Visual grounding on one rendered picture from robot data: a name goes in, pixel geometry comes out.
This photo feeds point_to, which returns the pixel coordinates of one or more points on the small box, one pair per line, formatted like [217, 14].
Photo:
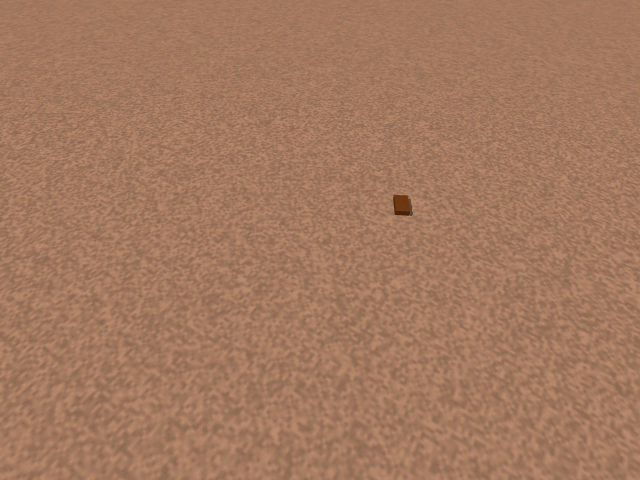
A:
[401, 205]

